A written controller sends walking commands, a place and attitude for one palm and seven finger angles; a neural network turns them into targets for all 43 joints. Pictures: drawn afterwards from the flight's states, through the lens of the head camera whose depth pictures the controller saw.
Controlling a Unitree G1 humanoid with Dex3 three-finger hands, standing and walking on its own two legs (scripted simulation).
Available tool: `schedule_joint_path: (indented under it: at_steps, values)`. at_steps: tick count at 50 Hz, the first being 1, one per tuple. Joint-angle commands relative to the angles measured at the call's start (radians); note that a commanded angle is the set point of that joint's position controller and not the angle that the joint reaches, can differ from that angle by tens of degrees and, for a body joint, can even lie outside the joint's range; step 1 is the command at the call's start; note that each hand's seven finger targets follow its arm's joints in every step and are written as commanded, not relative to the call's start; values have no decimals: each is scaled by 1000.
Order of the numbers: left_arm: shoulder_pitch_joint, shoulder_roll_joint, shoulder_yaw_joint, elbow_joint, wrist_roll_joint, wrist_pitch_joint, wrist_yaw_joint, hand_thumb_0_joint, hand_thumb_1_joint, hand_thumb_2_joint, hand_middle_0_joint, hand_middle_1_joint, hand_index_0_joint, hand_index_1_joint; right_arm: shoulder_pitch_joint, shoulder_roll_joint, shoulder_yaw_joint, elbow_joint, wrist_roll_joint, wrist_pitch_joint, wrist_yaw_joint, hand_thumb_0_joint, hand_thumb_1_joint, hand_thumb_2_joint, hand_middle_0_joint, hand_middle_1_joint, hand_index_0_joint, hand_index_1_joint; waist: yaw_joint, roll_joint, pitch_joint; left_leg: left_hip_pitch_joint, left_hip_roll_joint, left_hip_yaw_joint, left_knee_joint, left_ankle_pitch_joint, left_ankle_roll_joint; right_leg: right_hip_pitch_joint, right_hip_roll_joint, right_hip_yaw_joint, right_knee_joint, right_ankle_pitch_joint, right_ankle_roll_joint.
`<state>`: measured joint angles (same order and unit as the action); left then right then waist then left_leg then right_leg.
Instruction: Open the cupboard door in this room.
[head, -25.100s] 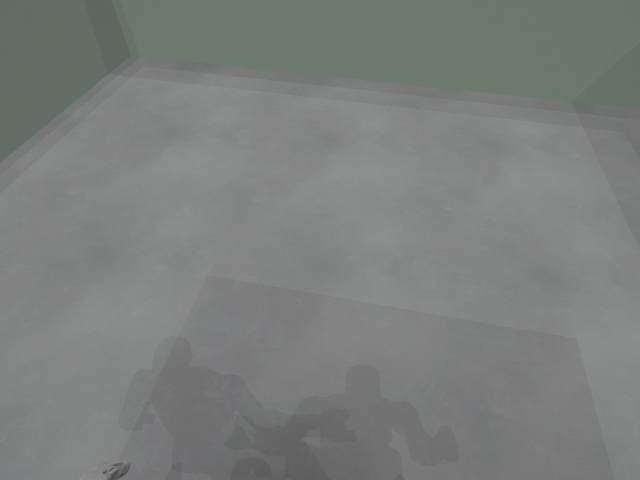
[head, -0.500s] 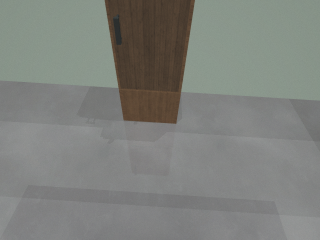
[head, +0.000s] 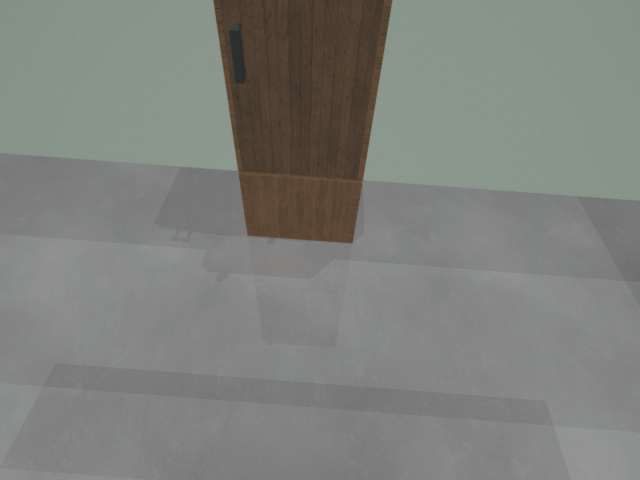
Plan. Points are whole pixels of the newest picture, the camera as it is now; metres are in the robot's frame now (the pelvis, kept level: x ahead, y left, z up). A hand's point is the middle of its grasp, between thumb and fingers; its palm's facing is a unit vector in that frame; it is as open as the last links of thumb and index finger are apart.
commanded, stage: walk to a spot facing it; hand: left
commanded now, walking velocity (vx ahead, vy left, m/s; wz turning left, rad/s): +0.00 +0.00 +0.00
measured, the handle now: (239, 53) +1.10 +0.28 +0.02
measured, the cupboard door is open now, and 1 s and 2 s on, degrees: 0 0 0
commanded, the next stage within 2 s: turn to face it in 0.64 s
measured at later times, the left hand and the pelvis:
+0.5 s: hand out of the picture -0.01 +0.22 -0.21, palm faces +0.24 -0.96 -0.16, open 7.3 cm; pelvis +0.06 +0.05 -0.03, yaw +12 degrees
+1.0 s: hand (181, 399) +0.26 +0.24 -0.17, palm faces +0.30 -0.93 -0.23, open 7.2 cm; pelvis +0.24 +0.04 -0.01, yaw +15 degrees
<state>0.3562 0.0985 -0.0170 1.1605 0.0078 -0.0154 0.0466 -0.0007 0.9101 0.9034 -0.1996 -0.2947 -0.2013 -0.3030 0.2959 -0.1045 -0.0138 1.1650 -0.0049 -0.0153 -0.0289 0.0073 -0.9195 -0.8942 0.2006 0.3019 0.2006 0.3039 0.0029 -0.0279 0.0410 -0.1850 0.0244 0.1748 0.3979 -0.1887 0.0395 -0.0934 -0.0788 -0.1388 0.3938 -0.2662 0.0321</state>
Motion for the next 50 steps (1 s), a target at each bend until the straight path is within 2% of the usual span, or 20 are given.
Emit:
schedule_joint_path:
  at_steps: [1,4,10,13,14,17,20,22,23,24,25,28,31,39,42,43,44,45,48,50]
  values:
    - [82,83,16,-12,5,-7,4,0,900,900,-200,-300,-200,-300,80,-85,-12,-17,4,-9,-1,0,-900,-900,200,300,200,300,-12,32,67,12,111,-142,-95,10,-12,-109,-70,84,-92,68,-26]
    - [75,87,20,-12,3,-9,3,0,900,900,-200,-300,-200,-300,85,-88,-13,-16,-2,-6,1,0,-900,-900,200,300,200,300,-18,36,45,-8,96,-150,-78,-38,-15,-90,-73,57,-75,31,-24]
    - [58,134,60,-67,25,7,-19,0,900,900,-200,-300,-200,-300,40,-138,-51,-101,-14,15,13,0,-900,-900,200,300,200,300,4,24,116,-278,91,-236,-14,-477,13,-145,-94,43,-1,-371,-49]
    - [132,216,94,-60,24,-7,-13,0,900,900,-200,-300,-200,-300,-48,-87,-48,-181,-15,7,28,0,-900,-900,200,300,200,300,68,-219,92,-514,22,-66,412,-290,-17,45,-366,305,-227,-487,-160]
    - [136,223,96,-57,20,-22,-11,0,900,900,-200,-300,-200,-300,-123,-108,-54,-215,-13,4,37,0,-900,-900,200,300,200,300,80,-172,117,-560,71,-105,535,-302,-22,40,-429,335,-265,-411,-195]
    - [30,232,105,-81,36,-43,-9,0,900,900,-200,-300,-200,-300,-158,-111,-57,-261,-7,1,60,0,-900,-900,200,300,200,300,28,-92,141,-536,145,-142,516,-309,-30,23,-428,138,-180,-165,-153]
    - [-13,264,108,-98,30,-40,-26,0,900,900,-200,-300,-200,-300,-58,-101,-55,-235,-10,-2,72,0,-900,-900,200,300,200,300,-20,-59,74,-243,56,1,305,-188,-30,-73,-326,-50,-50,-44,-84]
    - [-53,283,105,-126,16,-36,-41,0,900,900,-200,-300,-200,-300,119,-161,-75,-186,-22,-7,68,0,-900,-900,200,300,200,300,-108,70,-12,75,-7,28,202,-120,-20,-224,-233,-167,235,61,-37]
    - [-70,227,102,-173,8,-32,-56,0,900,900,-200,-300,-200,-300,236,-272,-107,-163,-32,-20,56,0,-900,-900,200,300,200,300,-161,315,-68,207,173,-344,34,-211,62,-411,-106,-192,584,-31,25]
    - [-163,186,88,-245,3,-33,-63,0,900,900,-200,-300,-200,-300,326,-372,-126,-140,-29,-24,39,0,-900,-900,200,300,200,300,-193,439,-71,262,372,-737,-149,-184,170,-634,-1,-74,829,-367,42]
    - [-249,190,88,-276,13,-30,-55,0,900,900,-200,-300,-200,-300,301,-375,-121,-132,-20,-21,31,0,-900,-900,200,300,200,300,-172,230,-66,186,423,-782,-177,-277,196,-655,-37,55,936,-342,9]
    - [-176,164,85,-219,23,-33,-62,0,900,900,-200,-300,-200,-300,79,-265,-82,-190,-24,-43,14,0,-900,-900,200,300,200,300,-57,130,-24,24,310,-545,-154,-232,139,-617,-97,122,894,-131,5]
    - [-115,153,76,-186,23,-18,-64,0,900,900,-200,-300,-200,-300,42,-231,-68,-184,-17,-63,14,0,-900,-900,200,300,200,300,-13,128,-64,5,232,-346,-143,56,120,-503,-81,99,755,-45,25]
    - [-192,130,59,-223,16,-15,-62,0,900,900,-200,-300,-200,-300,24,-234,-77,-143,-18,-47,14,0,-900,-900,200,300,200,300,-10,120,-6,44,225,-206,-63,302,101,-332,-30,36,288,40,22]
    - [-22,173,69,-156,18,-33,-53,0,900,900,-200,-300,-200,-300,25,-211,-70,-119,-14,-38,12,0,-900,-900,200,300,200,300,54,45,-49,4,165,-133,154,295,17,-62,1,22,86,226,1]
    - [54,236,81,-127,23,-45,-43,0,900,900,-200,-300,-200,-300,49,-169,-63,-118,-9,-40,15,0,-900,-900,200,300,200,300,75,-105,-99,-107,96,-80,340,116,-26,89,-105,150,83,479,-39]
    - [102,300,91,-111,17,-49,-37,0,900,900,-200,-300,-200,-300,75,-124,-55,-132,-2,-34,18,0,-900,-900,200,300,200,300,64,-293,-113,-245,-17,-38,554,-343,-62,155,-308,408,23,770,-155]
    - [94,302,91,-112,-2,-55,-32,0,900,900,-200,-300,-200,-300,79,-141,-48,-136,2,-12,4,0,-900,-900,200,300,200,300,54,-355,-163,-218,11,-141,645,-459,-69,105,-345,478,-41,828,-206]
    - [-82,238,86,-153,4,-34,-25,0,900,900,-200,-300,-200,-300,-24,-140,-44,-123,-3,7,6,0,-900,-900,200,300,200,300,17,-85,-54,-234,60,-167,680,-303,-85,-52,-247,360,-71,604,-220]
    - [-103,216,95,-164,9,-28,-21,0,900,900,-200,-300,-200,-300,-26,-127,-45,-124,-9,20,9,0,-900,-900,200,300,200,300,7,-64,-81,-204,64,-154,632,-252,-91,-87,-206,309,-82,537,-202]
